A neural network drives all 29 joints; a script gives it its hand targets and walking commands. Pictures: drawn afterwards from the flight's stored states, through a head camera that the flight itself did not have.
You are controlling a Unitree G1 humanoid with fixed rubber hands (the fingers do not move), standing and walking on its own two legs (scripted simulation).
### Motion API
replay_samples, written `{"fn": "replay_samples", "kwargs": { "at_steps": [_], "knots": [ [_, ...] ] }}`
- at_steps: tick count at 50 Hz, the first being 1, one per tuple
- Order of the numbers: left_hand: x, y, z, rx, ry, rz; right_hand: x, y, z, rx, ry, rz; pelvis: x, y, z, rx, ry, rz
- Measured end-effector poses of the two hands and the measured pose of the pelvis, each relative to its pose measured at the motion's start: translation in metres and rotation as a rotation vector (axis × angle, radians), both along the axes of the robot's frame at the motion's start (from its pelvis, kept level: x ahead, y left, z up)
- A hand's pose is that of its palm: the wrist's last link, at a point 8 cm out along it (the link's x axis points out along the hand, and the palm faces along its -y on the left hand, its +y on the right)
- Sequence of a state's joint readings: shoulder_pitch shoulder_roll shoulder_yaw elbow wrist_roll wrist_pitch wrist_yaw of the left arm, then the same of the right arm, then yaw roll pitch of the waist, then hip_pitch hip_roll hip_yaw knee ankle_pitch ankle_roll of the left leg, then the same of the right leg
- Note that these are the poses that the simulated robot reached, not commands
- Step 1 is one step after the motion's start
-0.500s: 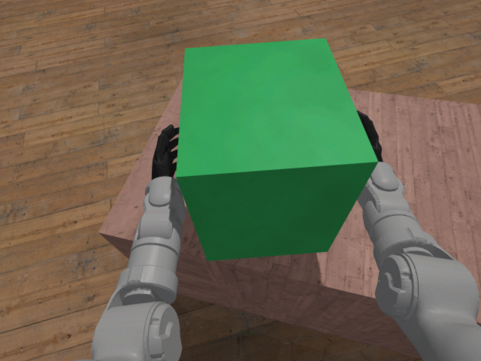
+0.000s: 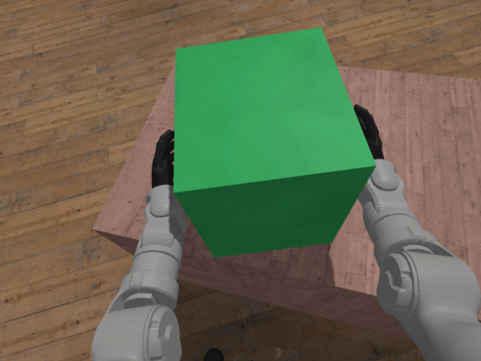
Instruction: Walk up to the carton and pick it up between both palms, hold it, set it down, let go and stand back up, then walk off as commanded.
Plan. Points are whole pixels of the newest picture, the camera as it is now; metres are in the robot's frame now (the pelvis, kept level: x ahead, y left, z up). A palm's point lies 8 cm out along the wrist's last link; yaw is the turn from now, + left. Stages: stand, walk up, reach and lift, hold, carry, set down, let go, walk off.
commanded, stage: set down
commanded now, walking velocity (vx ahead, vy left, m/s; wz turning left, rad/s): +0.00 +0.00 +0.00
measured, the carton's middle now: (261, 155) +0.47 +0.05 -0.02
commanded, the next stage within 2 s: none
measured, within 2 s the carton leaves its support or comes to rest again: neither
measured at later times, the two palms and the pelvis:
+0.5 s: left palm (164, 181) +0.38 +0.20 +0.03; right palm (366, 154) +0.46 -0.13 +0.02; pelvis +0.00 +0.01 +0.00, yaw +0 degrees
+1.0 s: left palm (164, 181) +0.38 +0.20 +0.03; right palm (366, 154) +0.46 -0.13 +0.02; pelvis -0.01 +0.02 +0.00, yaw -2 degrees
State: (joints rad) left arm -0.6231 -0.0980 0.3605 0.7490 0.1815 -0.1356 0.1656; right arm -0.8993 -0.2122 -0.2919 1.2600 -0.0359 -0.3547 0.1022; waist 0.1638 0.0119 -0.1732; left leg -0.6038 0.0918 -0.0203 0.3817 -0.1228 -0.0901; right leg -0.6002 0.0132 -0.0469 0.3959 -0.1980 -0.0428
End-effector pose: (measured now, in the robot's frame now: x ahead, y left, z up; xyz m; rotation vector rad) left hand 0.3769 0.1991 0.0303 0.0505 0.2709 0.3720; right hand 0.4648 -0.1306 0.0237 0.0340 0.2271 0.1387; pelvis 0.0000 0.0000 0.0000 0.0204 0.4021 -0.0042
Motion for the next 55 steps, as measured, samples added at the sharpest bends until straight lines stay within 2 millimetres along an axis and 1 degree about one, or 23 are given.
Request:
{"fn": "replay_samples", "kwargs": {
  "at_steps": [14, 35, 43, 55],
  "knots": [
    [-0.002, 0.0, -0.004, -0.006, -0.019, -0.003, -0.003, 0.0, -0.002, -0.013, -0.018, 0.0, -0.003, 0.003, -0.001, -0.004, 0.009, 0.0],
    [-0.001, 0.002, -0.005, -0.024, -0.019, -0.008, -0.001, 0.0, 0.002, -0.063, -0.005, 0.018, -0.01, 0.017, -0.003, -0.02, 0.03, -0.014],
    [-0.002, 0.002, -0.005, -0.022, -0.017, -0.009, -0.002, 0.0, 0.001, -0.063, -0.002, 0.017, -0.014, 0.019, -0.004, -0.022, 0.038, -0.015],
    [-0.002, 0.002, -0.005, -0.02, -0.018, -0.009, -0.001, 0.0, 0.0, -0.06, 0.003, 0.02, -0.014, 0.019, -0.004, -0.022, 0.041, -0.017]
  ]
}}
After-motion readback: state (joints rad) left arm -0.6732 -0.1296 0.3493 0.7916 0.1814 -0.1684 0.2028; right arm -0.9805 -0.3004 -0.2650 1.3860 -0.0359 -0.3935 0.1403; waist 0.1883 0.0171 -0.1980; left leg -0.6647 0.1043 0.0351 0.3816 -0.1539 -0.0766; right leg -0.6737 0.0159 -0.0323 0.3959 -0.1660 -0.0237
